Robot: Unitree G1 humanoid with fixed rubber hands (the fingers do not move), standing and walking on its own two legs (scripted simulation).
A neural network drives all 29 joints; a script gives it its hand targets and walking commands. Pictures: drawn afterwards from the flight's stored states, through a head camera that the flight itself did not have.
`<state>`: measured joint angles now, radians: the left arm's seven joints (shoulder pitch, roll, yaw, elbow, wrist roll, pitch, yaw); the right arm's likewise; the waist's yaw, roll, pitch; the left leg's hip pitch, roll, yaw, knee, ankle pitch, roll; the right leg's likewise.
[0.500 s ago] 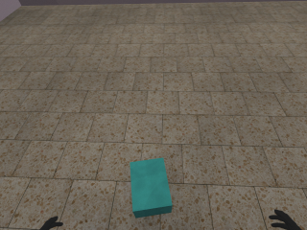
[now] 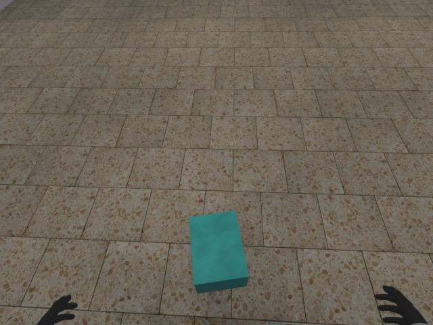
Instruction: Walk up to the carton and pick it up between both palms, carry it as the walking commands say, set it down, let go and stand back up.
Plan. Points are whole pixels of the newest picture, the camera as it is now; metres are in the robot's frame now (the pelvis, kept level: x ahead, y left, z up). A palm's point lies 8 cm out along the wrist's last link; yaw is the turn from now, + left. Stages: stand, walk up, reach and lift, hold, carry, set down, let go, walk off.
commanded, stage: walk up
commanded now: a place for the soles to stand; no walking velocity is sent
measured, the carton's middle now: (217, 251) +0.48 +0.03 -0.69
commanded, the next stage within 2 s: reach and lift in 1.80 s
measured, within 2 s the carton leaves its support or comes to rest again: neither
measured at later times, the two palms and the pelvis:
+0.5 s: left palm out of the picture +0.10 +0.34 -0.10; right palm out of the picture +0.10 -0.33 -0.10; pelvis -0.02 +0.00 -0.01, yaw -2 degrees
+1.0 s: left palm out of the picture +0.12 +0.33 -0.09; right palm out of the picture +0.09 -0.33 -0.10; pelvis -0.01 +0.00 -0.01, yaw -2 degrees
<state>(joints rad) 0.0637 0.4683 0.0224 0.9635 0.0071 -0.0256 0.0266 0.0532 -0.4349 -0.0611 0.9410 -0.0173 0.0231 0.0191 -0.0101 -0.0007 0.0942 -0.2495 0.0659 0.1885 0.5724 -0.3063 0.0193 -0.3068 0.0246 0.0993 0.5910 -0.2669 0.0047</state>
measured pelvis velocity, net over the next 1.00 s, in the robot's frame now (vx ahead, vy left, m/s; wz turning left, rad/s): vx -0.01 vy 0.00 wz -0.04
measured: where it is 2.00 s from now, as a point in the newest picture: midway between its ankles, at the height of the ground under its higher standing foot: outside the picture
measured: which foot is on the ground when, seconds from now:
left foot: down 0.00-1.00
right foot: down 0.00-1.00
